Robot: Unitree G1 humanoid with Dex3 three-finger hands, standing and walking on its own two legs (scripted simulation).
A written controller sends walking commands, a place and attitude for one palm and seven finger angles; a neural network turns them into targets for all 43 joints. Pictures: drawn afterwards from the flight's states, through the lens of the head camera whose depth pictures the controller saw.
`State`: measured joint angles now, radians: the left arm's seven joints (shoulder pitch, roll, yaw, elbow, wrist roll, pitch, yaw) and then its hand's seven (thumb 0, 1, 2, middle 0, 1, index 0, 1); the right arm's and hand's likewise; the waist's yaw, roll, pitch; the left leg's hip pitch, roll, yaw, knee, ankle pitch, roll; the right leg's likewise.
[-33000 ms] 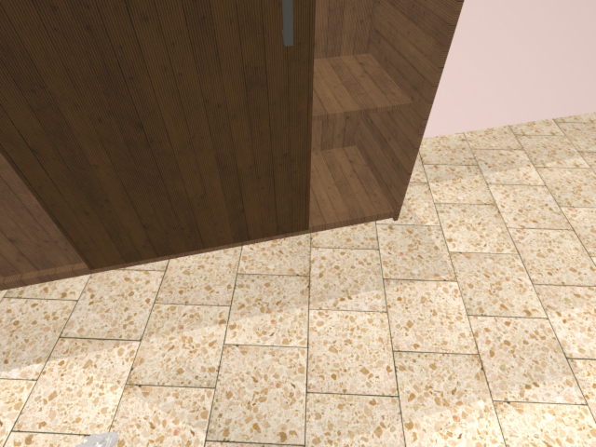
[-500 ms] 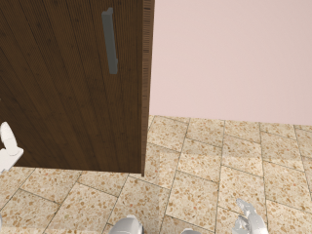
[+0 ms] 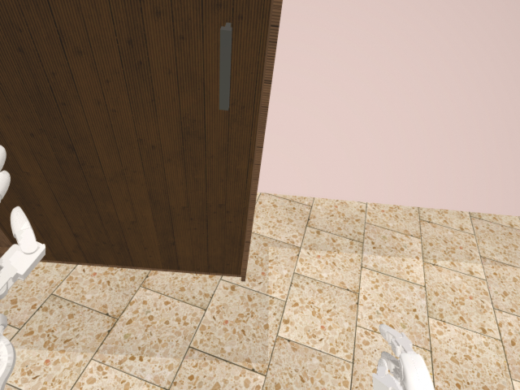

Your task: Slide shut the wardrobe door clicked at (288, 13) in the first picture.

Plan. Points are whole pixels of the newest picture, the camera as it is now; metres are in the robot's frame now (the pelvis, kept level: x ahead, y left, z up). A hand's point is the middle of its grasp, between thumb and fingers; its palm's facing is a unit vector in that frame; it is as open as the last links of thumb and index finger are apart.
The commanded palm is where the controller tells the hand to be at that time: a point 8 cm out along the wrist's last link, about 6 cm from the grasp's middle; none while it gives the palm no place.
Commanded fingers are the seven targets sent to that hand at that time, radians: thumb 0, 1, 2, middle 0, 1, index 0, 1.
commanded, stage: stop stepping back and stand still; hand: left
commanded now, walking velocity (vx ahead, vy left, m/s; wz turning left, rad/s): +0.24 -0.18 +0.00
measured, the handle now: (226, 67) +0.70 +0.15 +0.19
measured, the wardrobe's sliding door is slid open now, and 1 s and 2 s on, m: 0.00 0.00 0.00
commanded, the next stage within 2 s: let the arm hang, fingers relaxed in 1.14 s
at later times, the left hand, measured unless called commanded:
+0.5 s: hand (43, 279) +0.17 +0.25 +0.17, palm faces +0.39 -0.85 -0.35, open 7.5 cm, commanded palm +0.12 +0.30 +0.19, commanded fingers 0.00 0.90 0.90 -0.20 -0.30 -0.20 -0.30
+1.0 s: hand (48, 251) +0.21 +0.28 +0.16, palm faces +0.36 -0.83 -0.42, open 7.5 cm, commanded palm +0.15 +0.32 +0.19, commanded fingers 0.00 0.90 0.90 -0.20 -0.30 -0.20 -0.30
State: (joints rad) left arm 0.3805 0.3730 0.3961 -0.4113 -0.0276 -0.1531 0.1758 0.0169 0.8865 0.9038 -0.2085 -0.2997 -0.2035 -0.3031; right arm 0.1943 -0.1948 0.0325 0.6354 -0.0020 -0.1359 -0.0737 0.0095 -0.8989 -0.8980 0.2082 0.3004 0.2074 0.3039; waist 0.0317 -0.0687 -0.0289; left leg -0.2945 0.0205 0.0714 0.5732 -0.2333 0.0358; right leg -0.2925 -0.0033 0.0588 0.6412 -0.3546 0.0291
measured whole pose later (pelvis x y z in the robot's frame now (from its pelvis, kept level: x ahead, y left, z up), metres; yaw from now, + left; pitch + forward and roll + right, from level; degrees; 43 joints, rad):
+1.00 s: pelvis -0.02 +0.03 +0.01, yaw -6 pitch +0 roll -1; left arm 0.50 0.37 0.38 -0.44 -0.03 -0.14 0.16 0.02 0.89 0.90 -0.21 -0.30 -0.21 -0.30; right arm 0.19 -0.20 0.02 0.62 0.01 -0.10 -0.07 0.01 -0.90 -0.90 0.21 0.30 0.21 0.30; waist 0.01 0.01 0.00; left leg -0.29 0.03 0.06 0.53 -0.24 0.01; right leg -0.19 0.02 -0.05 0.49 -0.30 -0.02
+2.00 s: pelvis -0.02 +0.05 +0.02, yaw -6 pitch -1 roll +0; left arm 0.21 0.23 0.00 1.16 0.02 0.00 0.02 0.01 0.91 0.90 -0.20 -0.30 -0.20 -0.30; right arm 0.19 -0.21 0.01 1.13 -0.02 0.02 -0.01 0.00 -0.90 -0.90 0.20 0.30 0.20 0.30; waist 0.00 0.03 0.05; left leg -0.20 0.00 0.08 0.37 -0.16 0.04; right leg -0.12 -0.01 -0.04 0.37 -0.23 0.00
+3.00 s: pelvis +0.01 +0.03 +0.02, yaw -7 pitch -1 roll +0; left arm 0.10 0.32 0.01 1.13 0.02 -0.02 0.01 0.01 0.90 0.90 -0.20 -0.30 -0.20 -0.30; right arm 0.08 -0.33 0.00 1.12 -0.02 0.01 -0.01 0.00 -0.90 -0.90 0.21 0.30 0.20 0.30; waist -0.01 0.01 0.05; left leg -0.12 0.01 0.09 0.29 -0.16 0.01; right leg -0.03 0.01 -0.03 0.27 -0.23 -0.02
